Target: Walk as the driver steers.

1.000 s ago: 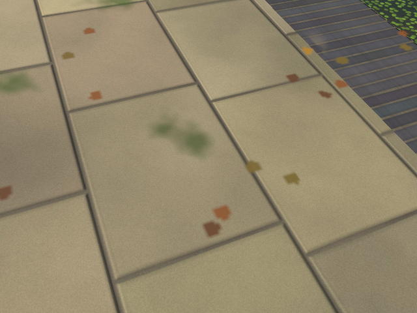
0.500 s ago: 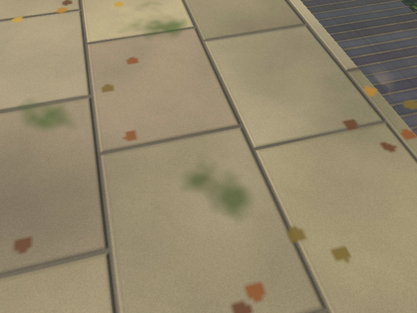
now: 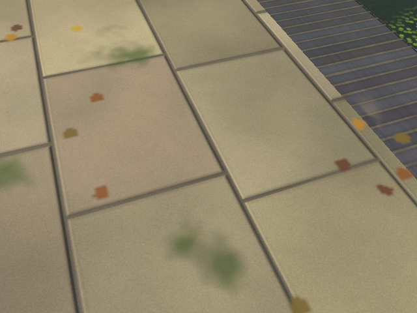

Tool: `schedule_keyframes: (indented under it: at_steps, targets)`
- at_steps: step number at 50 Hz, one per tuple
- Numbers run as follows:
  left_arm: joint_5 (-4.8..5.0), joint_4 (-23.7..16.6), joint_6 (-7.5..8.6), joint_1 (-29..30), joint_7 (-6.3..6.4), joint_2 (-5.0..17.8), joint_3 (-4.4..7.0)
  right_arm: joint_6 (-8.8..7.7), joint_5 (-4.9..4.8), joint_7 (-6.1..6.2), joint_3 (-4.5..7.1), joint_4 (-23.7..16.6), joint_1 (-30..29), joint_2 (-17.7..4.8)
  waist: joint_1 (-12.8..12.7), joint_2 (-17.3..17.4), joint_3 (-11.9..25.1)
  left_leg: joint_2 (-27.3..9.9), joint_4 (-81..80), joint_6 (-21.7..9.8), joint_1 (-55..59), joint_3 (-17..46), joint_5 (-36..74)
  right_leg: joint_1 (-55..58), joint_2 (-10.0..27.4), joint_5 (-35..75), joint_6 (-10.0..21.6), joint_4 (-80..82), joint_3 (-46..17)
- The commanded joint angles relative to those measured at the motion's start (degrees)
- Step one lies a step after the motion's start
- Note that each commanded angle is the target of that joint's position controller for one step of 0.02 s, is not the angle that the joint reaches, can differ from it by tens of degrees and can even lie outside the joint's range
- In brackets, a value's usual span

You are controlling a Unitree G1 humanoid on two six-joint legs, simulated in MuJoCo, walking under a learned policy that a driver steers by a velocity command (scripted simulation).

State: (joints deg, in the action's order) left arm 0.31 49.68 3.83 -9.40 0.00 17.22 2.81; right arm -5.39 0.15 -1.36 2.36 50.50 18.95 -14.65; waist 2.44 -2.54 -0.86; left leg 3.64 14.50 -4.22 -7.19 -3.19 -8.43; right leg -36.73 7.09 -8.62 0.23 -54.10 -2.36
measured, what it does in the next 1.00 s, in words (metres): walks ahead, turning left: right foot, then left foot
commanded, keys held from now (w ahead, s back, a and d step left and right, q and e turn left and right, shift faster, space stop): w+q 0.84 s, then q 0.16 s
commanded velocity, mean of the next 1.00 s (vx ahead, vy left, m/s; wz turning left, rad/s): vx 0.48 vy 0.00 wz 0.47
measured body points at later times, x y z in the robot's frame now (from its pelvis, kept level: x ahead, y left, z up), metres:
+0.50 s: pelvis +0.27 -0.05 +0.00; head +0.29 -0.06 +0.45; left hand +0.28 +0.23 -0.13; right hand +0.44 -0.31 -0.12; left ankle +0.29 +0.12 -0.67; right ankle +0.29 -0.15 -0.75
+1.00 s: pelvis +0.49 +0.08 -0.01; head +0.53 +0.12 +0.44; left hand +0.50 +0.41 -0.12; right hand +0.73 -0.11 -0.11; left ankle +0.49 +0.15 -0.75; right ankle +0.62 -0.06 -0.67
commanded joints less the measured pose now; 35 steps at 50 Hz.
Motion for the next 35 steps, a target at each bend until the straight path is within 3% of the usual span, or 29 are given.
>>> schedule_keyframes:
  at_steps: [1, 4, 7, 10, 11, 12, 13, 14, 15, 16, 17, 18, 19, 21, 24, 27, 32, 35]
  targets:
    - [-0.43, -3.9, 0.64, 3.1, -0.13, 1.9, 0.31, -0.48, -0.46, 0.93, 1.96, -2.6, -0.8, -8.9, -1.0, 5.5, -1.5, -14.3, -8.2, -8.3, -0.4, 9.7, 11.9, -1.7, 0.3, 9.2, -1.1, 9.9, -0.2]
    - [-0.07, -5.7, 1.37, 9.3, -0.69, 1.4, -0.03, 0.09, -1.01, 1.51, 2.30, -1.2, 2.4, -10.1, 0.9, 5.5, -2.6, -13.7, -7.6, -7.5, 0.2, 9.5, 9.3, 1.2, -2.2, 14.3, -1.6, 19.3, 0.9]
    - [0.38, -7.3, 2.17, 13.7, -1.51, 2.0, -0.06, 0.84, -1.47, 1.88, 2.57, 0.1, 4.8, -10.3, 1.6, 6.0, -3.4, -15.5, -4.7, -7.3, 3.8, 11.9, 8.5, 2.0, -3.4, 13.5, -1.2, 24.2, -0.1]
    - [0.47, -7.4, 2.99, 12.2, -1.98, 4.5, 0.70, 1.60, -1.56, 2.49, 3.21, 0.1, 4.1, -11.0, -0.6, 7.5, -2.3, -17.4, -0.5, -5.8, 6.6, 15.0, 10.2, 6.9, -4.1, 8.9, 0.2, 27.2, -1.0]
    - [0.50, -6.8, 3.23, 9.5, -1.90, 5.4, 1.16, 1.90, -1.50, 2.55, 3.37, -0.1, 3.5, -11.2, -2.2, 8.1, -0.9, -17.1, 2.3, -5.3, 6.5, 15.3, 13.3, 11.3, -4.8, 6.7, 0.9, 27.9, -0.2]
    - [0.40, -4.9, 3.39, 3.1, -1.53, 7.2, 2.24, 2.11, -1.29, 2.54, 3.08, -0.5, 2.8, -10.4, -5.4, 7.7, 2.8, -14.4, 9.1, -3.9, 5.1, 13.9, 18.5, 20.4, -5.7, 5.7, 2.3, 29.4, 1.0]
    - [-0.37, -3.0, 3.52, -6.4, -1.01, 10.2, 3.38, 2.14, -0.56, 2.43, 2.07, -1.7, 2.3, -7.9, -9.4, 5.4, 10.9, -10.9, 22.7, -2.1, -2.2, 11.7, 14.0, 36.1, -0.3, 5.8, 5.2, 26.4, -3.5]
    - [-0.81, -2.1, 2.89, -13.2, -0.62, 15.5, 4.78, 1.33, -0.20, 2.18, 0.45, -3.3, 8.2, -1.9, -8.3, -7.3, 20.1, -2.2, 43.8, 2.1, -23.1, 6.0, -7.1, 58.8, 13.7, 0.8, 12.2, 26.6, -22.9]
    - [-0.47, -1.9, 2.41, -13.9, -0.85, 12.6, 3.98, 0.58, -1.73, 2.16, 0.41, -3.7, 9.4, -2.7, -8.2, -15.1, 23.3, -1.1, 54.8, 2.6, -33.1, 10.0, -26.6, 60.6, 18.0, -11.0, 15.2, 35.5, -39.4]
    - [-0.09, -2.6, 2.45, -9.9, -0.80, 7.9, 2.67, 0.48, -3.08, 2.26, 2.11, -4.1, 5.0, -8.8, -8.2, -8.2, 13.9, -4.8, 59.1, 2.0, -37.0, 11.8, -22.9, 52.6, 15.7, -17.0, 12.3, 37.6, -32.4]
    - [0.01, -3.2, 2.39, -5.8, -0.73, 5.7, 1.99, 0.77, -3.06, 2.46, 2.48, -5.0, 1.5, -9.5, -7.0, -4.9, 7.9, -7.4, 58.5, 1.8, -36.8, 10.0, -17.8, 44.4, 13.8, -14.6, 10.2, 38.8, -24.4]
    - [-0.17, -3.1, 2.42, -2.4, -0.86, 3.9, 1.43, 1.23, -2.40, 2.56, 2.63, -5.2, 0.5, -8.6, -5.2, -3.1, 3.9, -9.3, 56.2, 2.1, -34.6, 9.5, -13.8, 37.0, 11.5, -10.0, 9.6, 40.9, -18.5]
    - [-0.63, -3.0, 2.65, -0.2, -0.86, 2.8, 1.18, 1.90, -1.97, 2.51, 2.92, -5.3, 0.9, -7.5, -3.5, -4.7, 2.1, -11.1, 53.6, 2.2, -31.5, 9.9, -10.8, 32.1, 9.7, -6.3, 8.9, 42.8, -13.6]
    - [-0.98, -2.3, 3.09, 1.4, -0.81, 3.0, 1.52, 3.23, -1.99, 2.20, 2.72, -5.6, 1.6, -5.0, -2.0, -4.7, 0.5, -12.1, 52.2, 2.7, -28.4, 8.9, -7.9, 27.2, 8.1, -0.8, 9.2, 45.7, -6.9]
    - [-1.07, -1.1, 3.57, 0.5, -0.33, 4.9, 2.28, 4.04, -1.55, 2.14, 2.81, -7.9, -1.2, -4.6, -1.8, -1.8, -0.9, -12.6, 47.6, 3.7, -31.6, 9.4, -1.9, 27.5, 8.5, 6.2, 10.6, 47.4, -0.7]
    - [-1.04, -0.4, 3.13, -0.5, 0.21, 6.3, 2.65, 3.61, -1.51, 1.23, 2.53, -9.5, -5.2, -4.1, -2.9, -0.6, -1.6, -12.1, 37.7, 3.9, -32.1, 8.0, 6.4, 29.7, 7.4, 10.0, 10.0, 47.7, 5.1]
    - [-0.09, 0.6, 1.59, -4.7, 0.67, 8.8, 3.36, 3.30, -1.43, -0.81, 1.64, -13.6, -15.0, -3.0, -6.6, 0.9, -4.4, -10.8, 25.7, 2.7, -32.1, 3.0, 9.3, 36.0, 8.9, 11.9, 9.0, 46.7, 10.3]
    - [0.85, 1.1, 0.21, -6.0, 0.67, 10.2, 3.92, 3.53, -1.43, -1.66, 1.93, -16.0, -17.1, -4.1, -6.2, 0.1, -4.6, -9.1, 22.6, 0.6, -31.5, 0.7, 3.3, 41.7, 10.5, 20.1, 7.6, 42.3, 12.3]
